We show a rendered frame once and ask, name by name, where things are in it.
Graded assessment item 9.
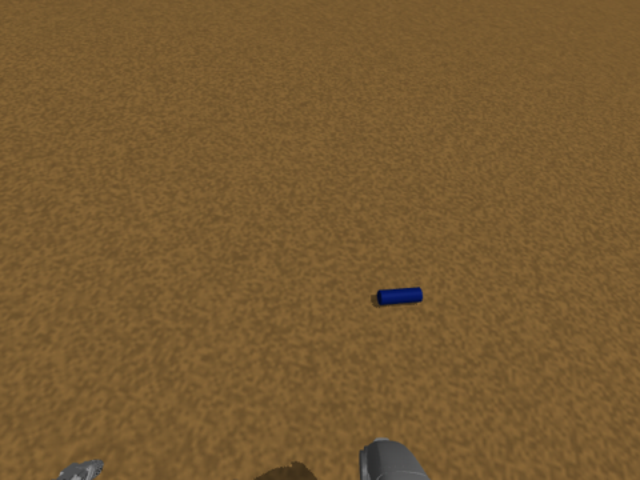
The left robot hand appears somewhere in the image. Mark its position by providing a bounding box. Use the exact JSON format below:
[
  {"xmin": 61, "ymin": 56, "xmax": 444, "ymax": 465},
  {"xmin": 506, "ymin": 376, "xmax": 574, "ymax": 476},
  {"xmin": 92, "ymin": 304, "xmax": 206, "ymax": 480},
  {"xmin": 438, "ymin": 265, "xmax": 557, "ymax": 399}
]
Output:
[{"xmin": 52, "ymin": 459, "xmax": 104, "ymax": 480}]

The can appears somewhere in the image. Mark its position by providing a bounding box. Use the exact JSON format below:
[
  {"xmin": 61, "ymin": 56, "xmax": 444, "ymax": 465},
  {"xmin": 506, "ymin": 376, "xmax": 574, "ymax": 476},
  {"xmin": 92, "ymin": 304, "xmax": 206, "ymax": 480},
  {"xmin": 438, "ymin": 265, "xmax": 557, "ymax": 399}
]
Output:
[{"xmin": 377, "ymin": 287, "xmax": 423, "ymax": 305}]

